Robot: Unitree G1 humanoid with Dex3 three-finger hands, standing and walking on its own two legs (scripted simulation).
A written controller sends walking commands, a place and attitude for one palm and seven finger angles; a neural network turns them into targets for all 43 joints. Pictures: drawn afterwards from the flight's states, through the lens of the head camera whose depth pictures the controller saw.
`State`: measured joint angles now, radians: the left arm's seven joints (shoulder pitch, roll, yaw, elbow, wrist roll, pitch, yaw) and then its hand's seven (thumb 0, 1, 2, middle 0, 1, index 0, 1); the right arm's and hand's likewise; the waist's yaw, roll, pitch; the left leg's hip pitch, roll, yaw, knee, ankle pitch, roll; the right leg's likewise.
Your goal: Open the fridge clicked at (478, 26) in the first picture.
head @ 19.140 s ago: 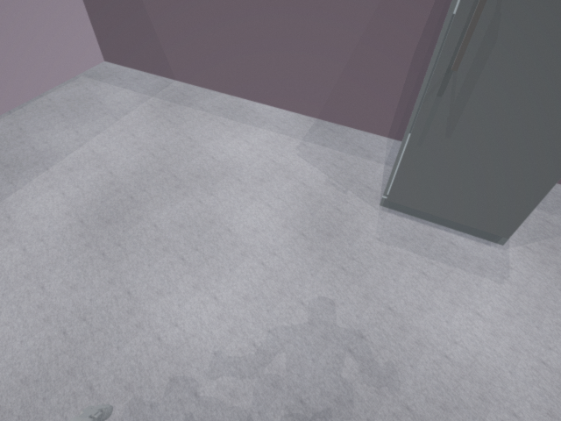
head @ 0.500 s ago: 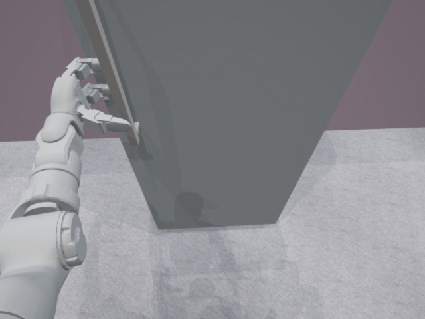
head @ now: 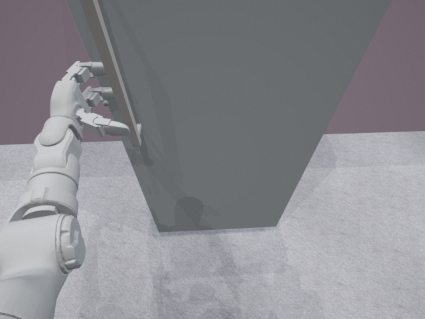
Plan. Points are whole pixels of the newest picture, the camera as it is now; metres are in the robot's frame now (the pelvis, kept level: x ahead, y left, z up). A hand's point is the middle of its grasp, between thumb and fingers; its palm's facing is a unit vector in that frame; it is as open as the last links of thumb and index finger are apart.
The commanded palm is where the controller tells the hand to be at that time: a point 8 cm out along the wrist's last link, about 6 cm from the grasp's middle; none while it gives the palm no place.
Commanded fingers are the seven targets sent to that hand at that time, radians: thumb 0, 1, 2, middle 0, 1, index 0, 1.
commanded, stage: slide the fingers in behind the handle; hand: left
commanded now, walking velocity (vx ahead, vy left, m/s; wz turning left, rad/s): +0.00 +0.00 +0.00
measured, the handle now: (117, 72) +0.52 +0.17 +0.19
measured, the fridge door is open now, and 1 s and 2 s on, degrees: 0 0 0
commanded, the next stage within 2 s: grip the handle and tug to test in 1.52 s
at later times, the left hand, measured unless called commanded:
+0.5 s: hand (119, 103) +0.47 +0.16 +0.16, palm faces +0.00 -1.00 +0.00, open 14.0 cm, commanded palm +0.44 +0.21 +0.15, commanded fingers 0.00 -0.50 0.30 -0.30 -1.20 -0.30 -1.20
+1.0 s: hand (130, 104) +0.47 +0.14 +0.15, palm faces +0.02 -1.00 -0.01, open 14.0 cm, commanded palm +0.44 +0.19 +0.15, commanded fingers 0.00 -0.50 0.30 -0.30 -1.20 -0.30 -1.20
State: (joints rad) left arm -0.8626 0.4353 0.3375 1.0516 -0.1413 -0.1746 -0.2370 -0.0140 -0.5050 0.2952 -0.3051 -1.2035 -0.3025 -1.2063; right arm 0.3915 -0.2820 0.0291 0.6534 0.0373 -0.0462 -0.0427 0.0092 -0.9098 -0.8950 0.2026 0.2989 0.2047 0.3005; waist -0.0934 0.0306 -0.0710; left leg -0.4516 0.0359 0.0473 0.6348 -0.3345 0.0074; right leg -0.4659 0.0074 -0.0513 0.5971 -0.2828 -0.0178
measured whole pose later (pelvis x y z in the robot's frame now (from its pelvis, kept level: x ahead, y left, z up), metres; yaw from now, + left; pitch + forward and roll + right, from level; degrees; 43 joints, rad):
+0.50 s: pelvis +0.00 +0.01 +0.00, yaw +1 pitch +8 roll -1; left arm -0.88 0.35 0.26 1.01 -0.13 -0.17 -0.15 -0.01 -0.51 0.30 -0.30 -1.20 -0.30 -1.20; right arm 0.36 -0.27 0.03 0.66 0.03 -0.07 -0.04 0.01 -0.91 -0.89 0.20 0.30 0.21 0.30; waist -0.08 0.02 -0.07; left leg -0.44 0.02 0.04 0.63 -0.33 0.01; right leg -0.46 -0.01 -0.05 0.60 -0.28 -0.01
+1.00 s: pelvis +0.00 -0.01 +0.00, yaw +0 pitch +8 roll +0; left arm -0.86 0.32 0.26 0.99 -0.13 -0.15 -0.12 -0.01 -0.51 0.30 -0.30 -1.20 -0.30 -1.20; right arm 0.37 -0.27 0.02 0.67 0.03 -0.06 -0.04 0.01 -0.91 -0.90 0.20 0.30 0.20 0.30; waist -0.08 0.03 -0.06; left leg -0.42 0.04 0.04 0.61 -0.32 0.00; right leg -0.44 0.01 -0.06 0.59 -0.28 -0.03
